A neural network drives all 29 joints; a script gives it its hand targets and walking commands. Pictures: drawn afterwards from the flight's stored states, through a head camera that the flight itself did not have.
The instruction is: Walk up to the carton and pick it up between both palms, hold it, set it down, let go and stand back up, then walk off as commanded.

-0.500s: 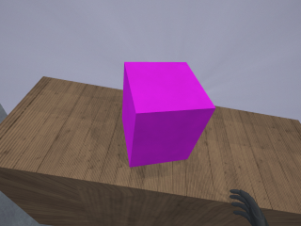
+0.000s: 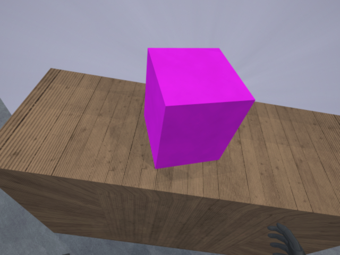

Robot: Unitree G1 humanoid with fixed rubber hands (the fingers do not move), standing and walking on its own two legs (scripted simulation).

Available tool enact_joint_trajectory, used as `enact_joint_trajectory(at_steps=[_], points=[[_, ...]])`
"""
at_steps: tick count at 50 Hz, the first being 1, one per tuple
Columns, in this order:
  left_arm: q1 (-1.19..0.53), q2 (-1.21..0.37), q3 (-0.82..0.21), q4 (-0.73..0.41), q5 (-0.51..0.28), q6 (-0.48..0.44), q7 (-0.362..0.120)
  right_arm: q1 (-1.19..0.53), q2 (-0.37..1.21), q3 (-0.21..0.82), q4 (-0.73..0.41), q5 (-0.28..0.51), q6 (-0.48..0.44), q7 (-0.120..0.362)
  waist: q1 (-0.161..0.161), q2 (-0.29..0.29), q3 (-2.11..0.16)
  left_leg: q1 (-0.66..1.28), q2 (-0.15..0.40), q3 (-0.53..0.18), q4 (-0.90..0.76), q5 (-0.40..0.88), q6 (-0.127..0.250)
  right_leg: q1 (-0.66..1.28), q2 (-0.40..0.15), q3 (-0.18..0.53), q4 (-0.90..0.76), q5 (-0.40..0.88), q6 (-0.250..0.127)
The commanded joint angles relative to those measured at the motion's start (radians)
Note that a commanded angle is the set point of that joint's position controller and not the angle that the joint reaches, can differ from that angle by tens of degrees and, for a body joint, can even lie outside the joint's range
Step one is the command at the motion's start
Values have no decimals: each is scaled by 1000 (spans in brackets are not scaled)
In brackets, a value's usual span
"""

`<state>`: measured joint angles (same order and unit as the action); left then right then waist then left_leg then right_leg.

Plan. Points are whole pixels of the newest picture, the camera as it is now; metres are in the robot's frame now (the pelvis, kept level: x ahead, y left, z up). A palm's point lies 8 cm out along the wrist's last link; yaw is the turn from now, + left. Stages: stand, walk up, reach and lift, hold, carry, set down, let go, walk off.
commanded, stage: walk off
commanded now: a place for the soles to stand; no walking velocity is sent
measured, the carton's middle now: (186, 109) +0.49 +0.02 +0.07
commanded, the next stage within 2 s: none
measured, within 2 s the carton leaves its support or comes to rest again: neither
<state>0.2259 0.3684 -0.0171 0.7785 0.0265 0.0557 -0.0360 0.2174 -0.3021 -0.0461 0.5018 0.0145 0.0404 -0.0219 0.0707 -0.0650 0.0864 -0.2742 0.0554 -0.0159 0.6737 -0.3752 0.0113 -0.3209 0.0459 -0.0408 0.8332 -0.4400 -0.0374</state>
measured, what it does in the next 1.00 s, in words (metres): walks backwards: left foot, then right foot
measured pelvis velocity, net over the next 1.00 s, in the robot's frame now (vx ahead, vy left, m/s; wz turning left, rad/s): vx -0.11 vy -0.01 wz -0.05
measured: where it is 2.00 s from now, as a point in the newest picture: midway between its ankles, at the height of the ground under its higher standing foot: outside the picture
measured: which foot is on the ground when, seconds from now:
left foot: down 0.00-0.10, up 0.12-0.34, down 0.36-0.88, up 0.90-1.00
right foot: down 0.00-0.36, up 0.38-0.86, down 0.88-1.00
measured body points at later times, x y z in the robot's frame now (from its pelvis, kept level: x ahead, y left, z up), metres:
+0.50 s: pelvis -0.06 +0.03 -0.01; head +0.03 +0.07 +0.42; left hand +0.02 +0.32 -0.16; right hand +0.06 -0.25 -0.11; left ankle -0.07 +0.09 -0.73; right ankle -0.09 -0.13 -0.66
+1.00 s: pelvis -0.11 -0.01 -0.02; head -0.02 -0.02 +0.42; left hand -0.02 +0.29 -0.14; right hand -0.01 -0.29 -0.15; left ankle -0.13 +0.11 -0.67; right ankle -0.08 -0.12 -0.73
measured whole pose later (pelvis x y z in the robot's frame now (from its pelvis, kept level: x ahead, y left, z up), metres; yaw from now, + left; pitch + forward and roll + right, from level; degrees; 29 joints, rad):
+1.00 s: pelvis -0.11 -0.01 -0.02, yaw -3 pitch -3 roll +1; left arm 0.17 0.38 -0.02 0.78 0.03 0.03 0.03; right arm 0.21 -0.31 -0.05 0.67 0.01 0.08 -0.02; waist 0.07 0.01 0.27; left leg -0.42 -0.12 -0.10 1.13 -0.54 0.05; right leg -0.37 0.09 0.13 0.78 -0.36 -0.02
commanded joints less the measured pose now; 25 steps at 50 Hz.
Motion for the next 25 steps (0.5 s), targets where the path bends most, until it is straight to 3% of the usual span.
enact_joint_trajectory(at_steps=[1, 2, 3, 4, 5, 6, 7, 8, 10, 11, 13, 14, 15, 16, 17, 18, 19, 20, 21, 22, 23, 25], points=[[15, 183, 124, -121, -5, -34, 20, -45, -351, -95, -42, -68, -5, -6, -45, 407, -20, 62, 197, -171, -135, 773, 168, -26, -44, 70, -244, -30, 21], [17, 185, 124, -113, -1, -43, 21, -27, -340, -91, -33, -65, -1, -3, -43, 363, -59, 77, 165, -137, -85, 735, 135, 37, -38, 64, -370, 61, 22], [21, 204, 125, -102, 5, -51, 26, 9, -336, -92, -15, -54, 0, -1, -48, 308, -98, 27, 125, -103, -49, 618, 94, 142, -59, 86, -447, 252, 21], [42, 245, 133, -98, 12, -59, 31, 38, -301, -86, -5, -44, 1, 2, -46, 212, -168, -47, 57, -50, 16, 396, 47, 268, -153, 184, -453, 465, -9], [48, 311, 142, -88, 13, -57, 35, 6, -267, -80, 8, -24, 5, -2, -18, -2, -159, -154, -92, 38, 172, 34, 2, 233, -325, 350, -472, 537, -118], [36, 319, 146, -84, 20, -49, 36, -24, -275, -87, 27, -28, 17, -13, -6, -35, -107, -149, -120, 3, 362, -275, 15, 96, -421, 438, -499, 508, -199], [6, 308, 139, -89, 22, -53, 43, -20, -279, -87, 36, -29, 23, -14, -18, 2, -55, -153, -123, -61, 444, -260, 23, 59, -433, 423, -499, 513, -224], [-27, 284, 134, -91, 16, -58, 48, -14, -276, -88, 49, -28, 21, -12, -34, 6, -22, -170, -117, -88, 477, -227, 16, 70, -400, 363, -480, 587, -224], [-43, 269, 131, -101, 20, -55, 56, 3, -281, -92, 56, -26, 17, -7, -34, -18, -27, -196, -102, -108, 472, -204, -3, 139, -365, 298, -408, 714, -216], [-26, 268, 129, -101, 23, -55, 61, 12, -271, -89, 56, -26, 15, -2, -27, -20, -59, -215, -91, -101, 414, -216, -10, 210, -364, 294, -363, 802, -217], [-4, 277, 131, -101, 22, -49, 70, 6, -263, -88, 67, -26, 15, 0, -13, -25, -93, -205, -56, -88, 311, -203, -16, 261, -379, 316, -322, 805, -218], [-33, 283, 128, -97, 17, -47, 70, 23, -264, -89, 85, -23, 13, -1, -29, -36, -98, -178, -40, -88, 253, -202, -14, 245, -372, 292, -294, 795, -215], [-56, 277, 124, -103, 13, -39, 69, 47, -256, -89, 97, -23, 8, -2, -45, -10, -97, -114, -36, -75, 157, -158, -11, 191, -353, 271, -261, 783, -198], [-93, 275, 120, -109, 6, -30, 68, 81, -251, -91, 107, -25, 3, -1, -72, 4, -96, -28, -31, -72, 1, -87, -2, 133, -323, 232, -202, 746, -166], [-126, 264, 122, -117, -4, -16, 63, 127, -248, -95, 127, -34, -1, -2, -101, 37, -82, 60, -24, -66, -156, 20, 9, 52, -281, 195, -152, 670, -111], [-99, 243, 123, -104, -8, -3, 58, 129, -271, -99, 127, -48, -3, -1, -97, 131, -51, 109, 12, -135, -262, 135, 29, -54, -191, 159, -62, 418, -58], [-65, 197, 116, -97, -13, -1, 58, 95, -363, -107, 106, -51, -5, -1, -88, 375, -52, 152, 236, -427, -274, 533, 111, -217, 18, 103, 114, -112, 16], [-85, 215, 128, -95, -8, 1, 75, 77, -425, -114, 77, -53, -6, -7, -116, 320, -39, 49, 315, -519, -312, 649, 170, -185, 76, 199, 266, -212, 29], [-86, 228, 132, -85, -15, -1, 78, 35, -408, -107, 72, -57, -7, -18, -93, 238, -19, 33, 297, -520, -299, 659, 174, -180, 97, 259, 342, -196, 20], [-68, 236, 132, -72, -20, 3, 75, 8, -384, -101, 67, -61, -10, -25, -72, 171, -21, 79, 244, -453, -256, 694, 140, -199, 115, 307, 390, -157, 15], [-38, 237, 128, -59, -23, 4, 77, -10, -369, -96, 65, -59, -10, -27, -63, 211, -32, 123, 223, -408, -224, 721, 122, -221, 119, 308, 424, -144, 24], [-11, 246, 133, -52, -19, 3, 77, -13, -341, -93, 62, -57, -11, -28, -65, 198, -36, 176, 201, -370, -188, 756, 99, -235, 114, 301, 460, -109, 32]])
